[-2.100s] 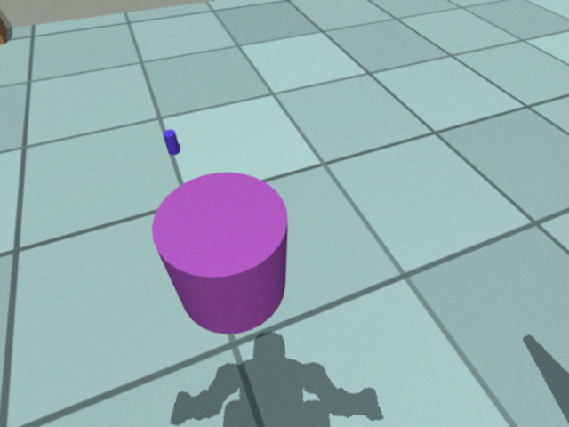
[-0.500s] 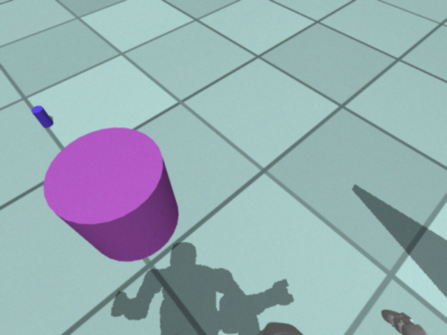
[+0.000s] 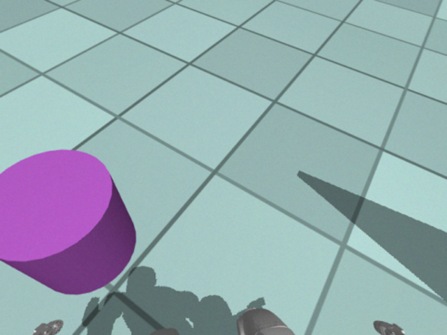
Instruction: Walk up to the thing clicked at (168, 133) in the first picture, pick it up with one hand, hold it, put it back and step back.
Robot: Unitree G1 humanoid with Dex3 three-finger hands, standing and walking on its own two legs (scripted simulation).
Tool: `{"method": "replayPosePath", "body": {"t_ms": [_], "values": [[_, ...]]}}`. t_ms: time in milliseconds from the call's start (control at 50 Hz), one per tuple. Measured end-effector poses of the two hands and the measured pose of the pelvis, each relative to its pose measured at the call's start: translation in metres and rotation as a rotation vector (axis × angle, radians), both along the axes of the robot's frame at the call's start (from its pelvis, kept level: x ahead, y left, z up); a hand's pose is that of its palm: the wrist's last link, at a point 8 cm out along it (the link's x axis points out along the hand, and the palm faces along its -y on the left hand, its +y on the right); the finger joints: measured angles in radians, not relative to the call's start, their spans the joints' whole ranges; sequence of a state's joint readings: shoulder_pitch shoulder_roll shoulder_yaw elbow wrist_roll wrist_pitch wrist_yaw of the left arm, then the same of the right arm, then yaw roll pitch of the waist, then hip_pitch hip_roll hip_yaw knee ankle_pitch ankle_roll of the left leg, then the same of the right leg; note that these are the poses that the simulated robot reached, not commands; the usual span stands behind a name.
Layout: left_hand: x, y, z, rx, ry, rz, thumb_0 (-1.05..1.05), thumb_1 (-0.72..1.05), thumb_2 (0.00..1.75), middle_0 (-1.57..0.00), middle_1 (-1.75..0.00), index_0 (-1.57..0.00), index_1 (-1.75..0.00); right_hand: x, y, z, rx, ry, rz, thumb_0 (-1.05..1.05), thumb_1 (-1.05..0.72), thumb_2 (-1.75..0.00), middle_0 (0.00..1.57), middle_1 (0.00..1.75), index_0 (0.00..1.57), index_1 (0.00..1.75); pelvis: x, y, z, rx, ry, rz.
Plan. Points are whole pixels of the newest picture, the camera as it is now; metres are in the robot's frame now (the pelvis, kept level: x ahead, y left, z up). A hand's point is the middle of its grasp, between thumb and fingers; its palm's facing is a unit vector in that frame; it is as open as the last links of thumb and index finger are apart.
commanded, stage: walk up
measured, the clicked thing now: out of the picture +1.03 +1.31 -0.69
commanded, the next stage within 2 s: stand in 1.12 s
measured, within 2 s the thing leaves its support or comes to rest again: neither
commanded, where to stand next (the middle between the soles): +0.08 -0.01 m, yaw -10 degrees
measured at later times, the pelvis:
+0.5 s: pelvis +0.00 -0.01 +0.00, yaw -8 degrees
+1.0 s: pelvis +0.01 +0.00 +0.02, yaw -12 degrees
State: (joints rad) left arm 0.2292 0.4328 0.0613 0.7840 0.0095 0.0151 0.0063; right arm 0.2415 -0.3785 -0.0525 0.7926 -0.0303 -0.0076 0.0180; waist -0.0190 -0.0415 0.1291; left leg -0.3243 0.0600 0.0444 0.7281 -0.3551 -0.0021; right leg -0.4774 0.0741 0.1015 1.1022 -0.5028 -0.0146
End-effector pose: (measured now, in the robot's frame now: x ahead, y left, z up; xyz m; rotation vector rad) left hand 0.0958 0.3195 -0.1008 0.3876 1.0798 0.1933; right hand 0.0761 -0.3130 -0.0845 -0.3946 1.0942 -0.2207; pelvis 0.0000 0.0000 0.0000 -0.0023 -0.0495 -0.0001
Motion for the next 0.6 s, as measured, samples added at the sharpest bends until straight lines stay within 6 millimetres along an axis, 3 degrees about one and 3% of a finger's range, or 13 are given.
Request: {"method": "replayPosePath", "body": {"t_ms": [100, 220, 360, 480, 600], "values": [[0.003, -0.008, 0.006, 0.000, 0.025, -0.044, 0.00, 0.90, 0.90, -0.20, -0.30, -0.21, -0.29, -0.023, -0.019, 0.003, -0.013, 0.017, -0.024, 0.01, -0.90, -0.90, 0.20, 0.30, 0.21, 0.30, -0.002, -0.008, 0.002, -0.009, 0.009, -0.042], [-0.005, -0.025, 0.007, 0.034, 0.035, -0.071, 0.00, 0.90, 0.90, -0.20, -0.30, -0.21, -0.30, -0.040, -0.040, -0.015, -0.005, 0.055, -0.095, 0.01, -0.90, -0.90, 0.20, 0.30, 0.20, 0.30, -0.005, -0.021, -0.003, -0.018, -0.002, -0.078], [-0.007, -0.034, 0.008, 0.014, 0.058, -0.098, 0.00, 0.90, 0.90, -0.20, -0.30, -0.21, -0.30, -0.043, -0.028, -0.020, 0.034, 0.049, -0.115, 0.01, -0.90, -0.90, 0.20, 0.30, 0.20, 0.30, -0.005, -0.014, 0.001, 0.001, 0.009, -0.113], [0.009, -0.032, -0.002, -0.015, 0.056, -0.104, 0.00, 0.90, 0.90, -0.20, -0.30, -0.21, -0.30, -0.055, -0.006, -0.021, 0.057, 0.050, -0.137, 0.01, -0.90, -0.90, 0.20, 0.30, 0.20, 0.30, -0.005, -0.006, 0.001, 0.015, 0.004, -0.137], [0.022, -0.037, -0.001, -0.029, 0.043, -0.126, 0.00, 0.90, 0.90, -0.20, -0.30, -0.21, -0.30, -0.056, 0.000, -0.019, 0.084, 0.056, -0.165, 0.01, -0.90, -0.90, 0.20, 0.30, 0.20, 0.30, -0.001, -0.008, 0.006, 0.004, -0.002, -0.154]]}}
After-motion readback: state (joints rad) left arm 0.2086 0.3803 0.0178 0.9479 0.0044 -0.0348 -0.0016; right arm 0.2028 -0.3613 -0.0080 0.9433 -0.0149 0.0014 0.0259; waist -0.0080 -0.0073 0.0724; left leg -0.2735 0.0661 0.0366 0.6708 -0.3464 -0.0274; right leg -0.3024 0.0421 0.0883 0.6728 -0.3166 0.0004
